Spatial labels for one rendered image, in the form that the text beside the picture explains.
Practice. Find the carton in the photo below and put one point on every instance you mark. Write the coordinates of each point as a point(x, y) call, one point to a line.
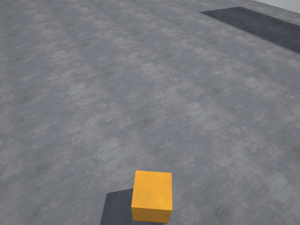
point(152, 197)

